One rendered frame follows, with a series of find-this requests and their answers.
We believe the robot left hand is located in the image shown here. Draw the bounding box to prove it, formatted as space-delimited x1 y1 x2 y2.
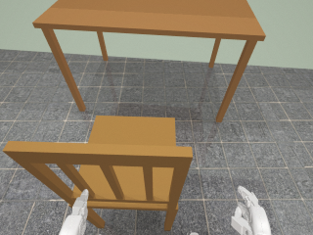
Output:
59 189 89 235

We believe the robot right hand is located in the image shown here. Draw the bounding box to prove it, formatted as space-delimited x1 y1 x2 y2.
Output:
231 185 272 235

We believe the table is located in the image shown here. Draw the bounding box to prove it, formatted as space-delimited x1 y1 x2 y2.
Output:
32 0 266 122

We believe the chair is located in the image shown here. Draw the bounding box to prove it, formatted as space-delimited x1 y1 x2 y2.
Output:
3 116 193 231

